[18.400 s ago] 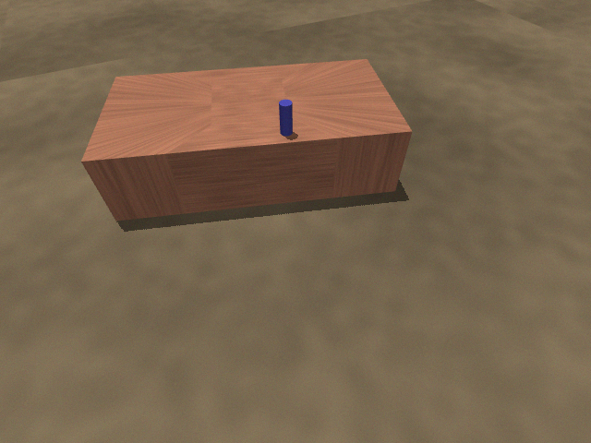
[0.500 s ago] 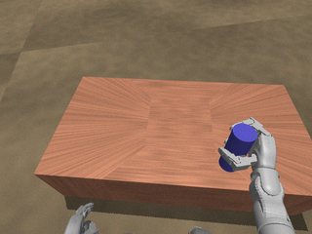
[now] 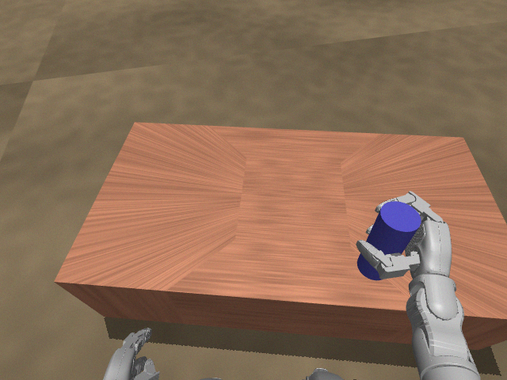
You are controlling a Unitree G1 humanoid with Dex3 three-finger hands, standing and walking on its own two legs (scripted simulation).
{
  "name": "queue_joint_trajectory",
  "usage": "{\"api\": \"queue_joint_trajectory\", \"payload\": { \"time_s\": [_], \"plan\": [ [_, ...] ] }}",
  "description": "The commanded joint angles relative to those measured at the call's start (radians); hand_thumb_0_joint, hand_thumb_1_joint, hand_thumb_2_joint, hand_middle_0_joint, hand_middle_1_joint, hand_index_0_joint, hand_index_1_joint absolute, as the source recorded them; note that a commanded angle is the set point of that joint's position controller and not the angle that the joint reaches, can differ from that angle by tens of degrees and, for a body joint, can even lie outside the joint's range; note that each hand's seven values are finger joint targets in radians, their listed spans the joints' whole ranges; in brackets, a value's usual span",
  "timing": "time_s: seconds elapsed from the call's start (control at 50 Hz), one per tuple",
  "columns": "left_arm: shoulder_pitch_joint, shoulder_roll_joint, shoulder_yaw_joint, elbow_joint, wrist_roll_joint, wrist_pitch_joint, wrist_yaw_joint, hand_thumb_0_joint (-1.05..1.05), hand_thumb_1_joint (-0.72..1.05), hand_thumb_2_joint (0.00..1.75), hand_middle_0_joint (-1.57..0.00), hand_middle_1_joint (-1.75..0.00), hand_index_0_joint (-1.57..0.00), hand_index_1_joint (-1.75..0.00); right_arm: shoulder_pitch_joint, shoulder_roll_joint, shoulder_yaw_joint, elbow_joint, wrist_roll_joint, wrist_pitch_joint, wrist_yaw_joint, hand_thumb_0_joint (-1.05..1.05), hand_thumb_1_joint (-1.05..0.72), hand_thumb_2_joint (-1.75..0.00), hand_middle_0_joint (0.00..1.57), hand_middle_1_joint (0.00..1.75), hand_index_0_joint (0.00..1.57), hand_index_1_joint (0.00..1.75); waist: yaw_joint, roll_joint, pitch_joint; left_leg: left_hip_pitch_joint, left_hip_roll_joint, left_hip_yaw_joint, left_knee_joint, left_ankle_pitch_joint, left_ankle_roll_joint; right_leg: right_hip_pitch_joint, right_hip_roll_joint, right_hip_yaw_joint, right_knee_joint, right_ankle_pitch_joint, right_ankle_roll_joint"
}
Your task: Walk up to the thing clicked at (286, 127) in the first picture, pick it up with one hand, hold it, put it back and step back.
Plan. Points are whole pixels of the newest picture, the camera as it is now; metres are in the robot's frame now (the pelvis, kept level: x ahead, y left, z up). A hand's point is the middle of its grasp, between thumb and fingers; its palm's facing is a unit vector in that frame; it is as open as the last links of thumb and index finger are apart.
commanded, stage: hold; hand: right
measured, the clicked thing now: (385, 243) +0.32 -0.17 +0.04
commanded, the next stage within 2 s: crouch in 0.14 s
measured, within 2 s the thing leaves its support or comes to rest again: neither
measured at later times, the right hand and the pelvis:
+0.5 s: hand (382, 242) +0.33 -0.18 +0.02, palm faces +0.15 +0.99 +0.00, open 8.8 cm; pelvis -0.01 +0.00 -0.01, yaw +0 degrees
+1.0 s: hand (363, 252) +0.39 -0.20 -0.13, palm faces +0.14 +0.99 -0.01, open 8.8 cm; pelvis -0.04 +0.00 -0.13, yaw +2 degrees
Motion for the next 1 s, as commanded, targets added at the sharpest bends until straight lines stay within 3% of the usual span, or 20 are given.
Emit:
{"api": "queue_joint_trajectory", "payload": {
  "time_s": [0.0,0.06,0.1,0.14,0.18,0.2,0.24,0.4,0.52,0.54,0.56,0.6,0.62,0.66,0.74,0.78,0.86,0.92,0.96,0.98],
  "plan": [
    [-0.019,0.14,0.053,-0.116,-0.002,-0.044,0.006,0.0,0.91,0.89,-0.2,-0.3,-0.21,-0.29,-0.32,-0.125,-0.046,-0.249,0.019,-0.091,0.001,0.0,-0.26,-1.35,1.35,1.48,1.39,1.48,0.004,-0.013,-0.292,0.012,-0.031,0.017,-0.116,0.315,0.015,0.246,0.032,0.013,-0.087,0.222,-0.028],
    [-0.025,0.135,0.049,-0.118,-0.003,-0.042,0.007,0.0,0.9,0.89,-0.2,-0.3,-0.21,-0.29,-0.359,-0.147,-0.056,-0.279,0.019,-0.093,0.004,0.0,-0.24,-1.34,1.33,1.46,1.37,1.46,0.004,-0.033,-0.303,0.017,-0.026,0.009,-0.12,0.33,0.015,0.261,0.035,0.008,-0.083,0.232,-0.028],
    [-0.031,0.134,0.05,-0.115,-0.003,-0.046,0.007,0.0,0.9,0.89,-0.2,-0.3,-0.21,-0.3,-0.311,-0.105,-0.031,-0.249,0.022,-0.085,0.006,0.0,-0.25,-1.35,1.34,1.47,1.38,1.47,0.007,-0.004,-0.277,0.01,-0.029,0.015,-0.124,0.311,0.013,0.247,0.034,0.01,-0.088,0.21,-0.029],
    [-0.029,0.14,0.057,-0.112,-0.002,-0.044,0.005,0.0,0.9,0.89,-0.2,-0.3,-0.2,-0.29,-0.285,-0.125,-0.05,-0.232,0.02,-0.085,0.01,0.0,-0.25,-1.34,1.33,1.46,1.37,1.46,-0.003,0.006,-0.279,0.014,-0.028,0.013,-0.123,0.309,0.012,0.233,0.035,0.008,-0.085,0.205,-0.032],
    [-0.039,0.134,0.048,-0.129,-0.004,-0.039,0.003,0.0,0.91,0.89,-0.2,-0.3,-0.21,-0.29,-0.328,-0.164,-0.065,-0.325,0.02,-0.095,0.005,0.0,-0.26,-1.34,1.34,1.46,1.37,1.46,-0.021,-0.039,-0.306,0.035,-0.028,0.012,-0.124,0.309,0.018,0.255,0.036,0.008,-0.094,0.219,-0.026],
    [-0.048,0.116,0.036,-0.141,-0.006,-0.037,0.001,0.0,0.91,0.89,-0.2,-0.3,-0.21,-0.29,-0.347,-0.143,-0.048,-0.336,0.02,-0.097,0.003,0.0,-0.26,-1.33,1.33,1.45,1.36,1.45,-0.008,-0.036,-0.291,0.028,-0.028,0.011,-0.128,0.301,0.017,0.249,0.037,0.006,-0.095,0.205,-0.026],
    [-0.048,0.129,0.047,-0.123,-0.005,-0.04,0.003,0.0,0.92,0.9,-0.19,-0.3,-0.21,-0.29,-0.278,-0.113,-0.047,-0.249,0.024,-0.082,0.002,0.0,-0.3,-1.31,1.31,1.43,1.34,1.43,-0.004,-0.006,-0.242,-0.001,-0.031,0.014,-0.129,0.261,0.017,0.212,0.037,0.007,-0.099,0.163,-0.027],
    [-0.031,0.147,0.063,-0.101,0.008,-0.043,0.0,0.0,0.92,0.89,-0.19,-0.3,-0.21,-0.28,-0.358,-0.122,-0.074,-0.119,0.021,-0.132,0.027,0.0,-0.29,-1.38,1.35,1.49,1.39,1.49,0.021,0.007,-0.233,-0.116,-0.03,0.011,-0.054,0.199,0.018,0.124,0.029,0.017,-0.038,0.106,-0.03],
    [-0.013,0.144,0.061,-0.097,0.019,-0.05,-0.015,0.0,0.91,0.89,-0.19,-0.3,-0.21,-0.29,-0.468,-0.159,-0.12,0.019,0.022,-0.229,0.068,0.0,-0.27,-1.37,1.32,1.47,1.36,1.47,0.032,0.013,-0.314,-0.287,-0.023,-0.017,0.098,0.169,0.016,-0.037,0.03,0.028,0.134,0.079,-0.037],
    [0.0,0.148,0.064,-0.099,0.021,-0.049,-0.017,0.0,0.92,0.88,-0.19,-0.3,-0.21,-0.28,-0.479,-0.152,-0.109,0.051,0.02,-0.245,0.079,0.0,-0.26,-1.37,1.32,1.48,1.37,1.48,0.04,0.021,-0.366,-0.326,-0.026,-0.016,0.133,0.174,0.016,-0.053,0.028,0.032,0.171,0.089,-0.039],
    [0.006,0.167,0.074,-0.096,0.025,-0.05,-0.018,0.0,0.92,0.88,-0.19,-0.3,-0.21,-0.28,-0.5,-0.183,-0.141,0.068,0.02,-0.262,0.086,0.0,-0.28,-1.37,1.33,1.48,1.37,1.48,0.036,-0.002,-0.384,-0.371,-0.031,-0.011,0.167,0.154,0.02,-0.069,0.027,0.037,0.198,0.082,-0.034],
    [0.011,0.175,0.076,-0.105,0.032,-0.053,-0.025,0.0,0.92,0.89,-0.2,-0.31,-0.21,-0.29,-0.554,-0.189,-0.131,0.068,0.021,-0.294,0.104,0.0,-0.27,-1.39,1.34,1.5,1.38,1.5,0.038,-0.033,-0.469,-0.444,-0.041,-0.002,0.232,0.137,0.025,-0.092,0.022,0.047,0.257,0.092,-0.032],
    [0.019,0.173,0.073,-0.106,0.033,-0.051,-0.027,0.0,0.92,0.89,-0.19,-0.31,-0.21,-0.29,-0.597,-0.226,-0.166,0.053,0.021,-0.311,0.109,0.0,-0.25,-1.4,1.35,1.51,1.4,1.51,0.031,-0.048,-0.507,-0.482,-0.044,-0.001,0.257,0.134,0.026,-0.093,0.02,0.049,0.283,0.104,-0.032],
    [0.015,0.166,0.061,-0.112,0.036,-0.049,-0.031,0.0,0.92,0.89,-0.2,-0.31,-0.21,-0.29,-0.646,-0.232,-0.162,0.045,0.026,-0.331,0.116,0.0,-0.28,-1.39,1.36,1.51,1.4,1.51,0.028,-0.088,-0.549,-0.53,-0.047,0.001,0.298,0.109,0.032,-0.133,0.021,0.049,0.323,0.088,-0.029],
    [0.011,0.183,0.06,-0.116,0.039,-0.041,-0.036,0.0,0.91,0.9,-0.2,-0.31,-0.21,-0.3,-0.662,-0.281,-0.211,0.092,0.023,-0.343,0.112,0.0,-0.3,-1.37,1.36,1.49,1.39,1.49,0.017,-0.093,-0.605,-0.608,-0.049,0.003,0.37,0.052,0.038,-0.225,0.02,0.059,0.391,0.027,-0.027],
    [0.012,0.193,0.066,-0.116,0.039,-0.034,-0.038,0.0,0.91,0.91,-0.2,-0.31,-0.21,-0.3,-0.686,-0.271,-0.202,0.116,0.02,-0.337,0.116,0.0,-0.28,-1.36,1.34,1.48,1.38,1.48,0.029,-0.098,-0.62,-0.651,-0.05,0.013,0.395,0.036,0.041,-0.247,0.017,0.07,0.413,0.012,-0.025],
    [0.028,0.204,0.072,-0.102,0.04,-0.019,-0.042,0.0,0.91,0.91,-0.2,-0.31,-0.21,-0.3,-0.702,-0.314,-0.239,0.152,0.016,-0.323,0.111,0.0,-0.28,-1.37,1.35,1.49,1.39,1.49,0.031,-0.091,-0.661,-0.68,-0.048,0.009,0.44,0.035,0.042,-0.318,0.018,0.074,0.476,0.0,-0.031],
    [0.047,0.195,0.067,-0.1,0.043,-0.013,-0.049,0.0,0.91,0.91,-0.2,-0.31,-0.21,-0.3,-0.751,-0.341,-0.264,0.116,0.015,-0.319,0.108,0.0,-0.27,-1.38,1.37,1.51,1.41,1.51,0.035,-0.081,-0.739,-0.689,-0.053,0.012,0.478,0.107,0.039,-0.326,0.015,0.075,0.535,0.077,-0.042],
    [0.051,0.209,0.078,-0.085,0.044,-0.009,-0.052,0.0,0.9,0.91,-0.2,-0.31,-0.2,-0.3,-0.729,-0.302,-0.244,0.177,0.013,-0.306,0.115,0.0,-0.27,-1.4,1.38,1.52,1.42,1.52,0.056,-0.075,-0.704,-0.725,-0.058,0.025,0.5,0.091,0.042,-0.362,0.016,0.084,0.544,0.059,-0.041],
    [0.048,0.209,0.074,-0.081,0.045,-0.008,-0.052,0.0,0.9,0.91,-0.2,-0.31,-0.2,-0.3,-0.758,-0.355,-0.282,0.149,0.012,-0.309,0.11,0.0,-0.28,-1.39,1.38,1.52,1.42,1.52,0.041,-0.091,-0.711,-0.735,-0.056,0.021,0.506,0.091,0.042,-0.364,0.016,0.081,0.556,0.06,-0.042]
  ]
}}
